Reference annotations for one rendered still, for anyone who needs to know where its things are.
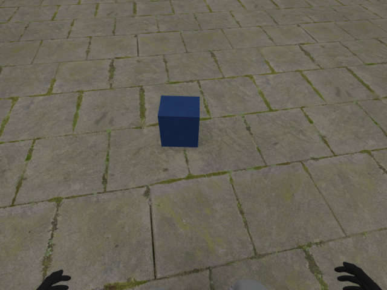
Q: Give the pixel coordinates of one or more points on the robot left hand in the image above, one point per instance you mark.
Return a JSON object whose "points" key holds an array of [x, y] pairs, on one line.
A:
{"points": [[54, 278]]}

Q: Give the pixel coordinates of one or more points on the robot right hand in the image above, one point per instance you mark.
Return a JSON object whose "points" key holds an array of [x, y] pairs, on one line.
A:
{"points": [[360, 278]]}

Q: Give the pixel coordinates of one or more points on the carton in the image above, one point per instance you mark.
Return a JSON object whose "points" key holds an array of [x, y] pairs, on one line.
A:
{"points": [[179, 119]]}

